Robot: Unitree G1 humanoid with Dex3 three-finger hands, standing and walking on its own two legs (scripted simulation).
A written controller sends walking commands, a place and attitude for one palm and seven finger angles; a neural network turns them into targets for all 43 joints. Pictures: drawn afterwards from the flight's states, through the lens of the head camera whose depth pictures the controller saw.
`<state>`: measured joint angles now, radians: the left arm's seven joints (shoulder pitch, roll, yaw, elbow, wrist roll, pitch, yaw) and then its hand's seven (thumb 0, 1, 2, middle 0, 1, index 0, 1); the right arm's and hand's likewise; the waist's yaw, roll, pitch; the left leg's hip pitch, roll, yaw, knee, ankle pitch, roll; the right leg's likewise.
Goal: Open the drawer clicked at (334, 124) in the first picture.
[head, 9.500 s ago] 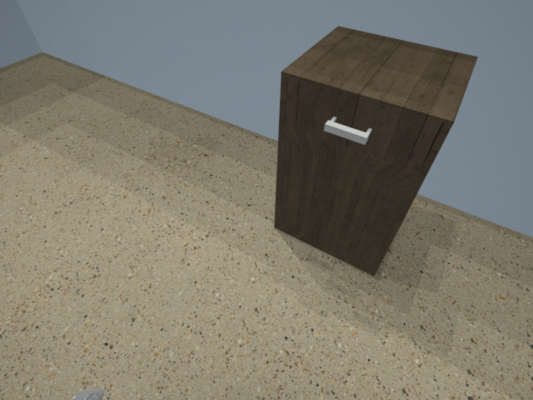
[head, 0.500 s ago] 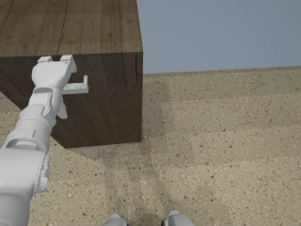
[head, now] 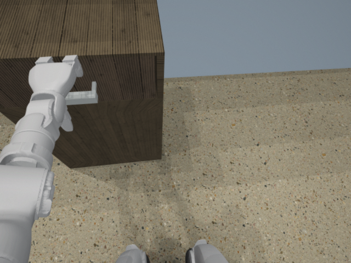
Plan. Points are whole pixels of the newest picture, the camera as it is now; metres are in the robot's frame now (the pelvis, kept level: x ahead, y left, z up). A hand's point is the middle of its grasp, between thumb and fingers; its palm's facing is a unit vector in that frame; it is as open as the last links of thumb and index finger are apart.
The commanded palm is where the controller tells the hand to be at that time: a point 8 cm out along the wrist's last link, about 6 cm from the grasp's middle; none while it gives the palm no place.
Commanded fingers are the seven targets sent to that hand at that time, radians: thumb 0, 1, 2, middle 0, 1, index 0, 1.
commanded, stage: move the hooked fingers above the handle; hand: left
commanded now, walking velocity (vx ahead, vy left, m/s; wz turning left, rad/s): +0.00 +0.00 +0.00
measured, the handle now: (72, 92) +0.56 +0.23 -0.03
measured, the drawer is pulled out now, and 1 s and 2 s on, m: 0.00 0.00 0.00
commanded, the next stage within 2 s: lower the fingers behind the handle in 0.24 s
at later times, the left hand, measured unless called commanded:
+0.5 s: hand (64, 94) +0.51 +0.22 +0.02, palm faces -0.08 -0.03 -1.00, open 13.8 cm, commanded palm +0.51 +0.22 +0.06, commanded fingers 0.00 -0.50 0.30 -0.30 -1.20 -0.30 -1.20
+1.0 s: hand (73, 107) +0.51 +0.22 -0.03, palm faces -0.13 -0.03 -0.99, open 13.8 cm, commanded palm +0.51 +0.21 +0.03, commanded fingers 0.00 -0.50 0.30 -0.30 -1.20 -0.30 -1.20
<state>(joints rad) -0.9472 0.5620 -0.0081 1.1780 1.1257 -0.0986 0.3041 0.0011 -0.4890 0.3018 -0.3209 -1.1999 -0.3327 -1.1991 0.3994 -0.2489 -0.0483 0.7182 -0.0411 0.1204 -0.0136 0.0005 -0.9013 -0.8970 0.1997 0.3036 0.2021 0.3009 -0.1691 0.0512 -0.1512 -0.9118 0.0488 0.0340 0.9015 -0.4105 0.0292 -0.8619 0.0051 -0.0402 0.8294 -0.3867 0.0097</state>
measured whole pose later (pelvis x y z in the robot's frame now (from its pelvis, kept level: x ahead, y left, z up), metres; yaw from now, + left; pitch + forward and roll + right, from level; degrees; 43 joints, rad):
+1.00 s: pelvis -0.02 +0.00 -0.03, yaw +0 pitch +28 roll -3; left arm -0.99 0.61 0.00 1.20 1.15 -0.14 0.28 0.00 -0.49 0.30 -0.32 -1.20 -0.31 -1.22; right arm 0.38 -0.26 -0.03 0.68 -0.05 0.10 -0.03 0.00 -0.90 -0.90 0.20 0.30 0.20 0.30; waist -0.21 0.05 -0.16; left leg -1.11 0.05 0.02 1.06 -0.44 0.03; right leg -1.06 0.01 -0.05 0.99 -0.42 0.01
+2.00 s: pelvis -0.03 +0.00 -0.05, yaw -1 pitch +30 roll -4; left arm -1.03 0.62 0.00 1.22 1.14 -0.07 0.32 0.00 -0.49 0.30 -0.32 -1.20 -0.33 -1.21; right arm 0.37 -0.24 0.00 0.70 -0.05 0.08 -0.02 0.00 -0.90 -0.90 0.20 0.30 0.20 0.30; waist -0.21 0.07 -0.16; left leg -1.23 0.06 0.00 1.17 -0.47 0.03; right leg -1.17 0.01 -0.07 1.09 -0.45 0.00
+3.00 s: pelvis -0.02 +0.00 -0.04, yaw -1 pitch +30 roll -4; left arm -0.94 0.58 0.01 1.15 1.13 -0.07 0.37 0.00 0.70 0.81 -0.36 -1.35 -0.40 -1.35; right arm 0.36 -0.25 -0.03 0.72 -0.05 0.10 0.00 0.00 -0.90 -0.90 0.20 0.30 0.20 0.30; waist -0.19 0.07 -0.17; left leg -1.19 0.06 0.01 1.15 -0.49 0.03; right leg -1.13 0.02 -0.05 1.07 -0.46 0.01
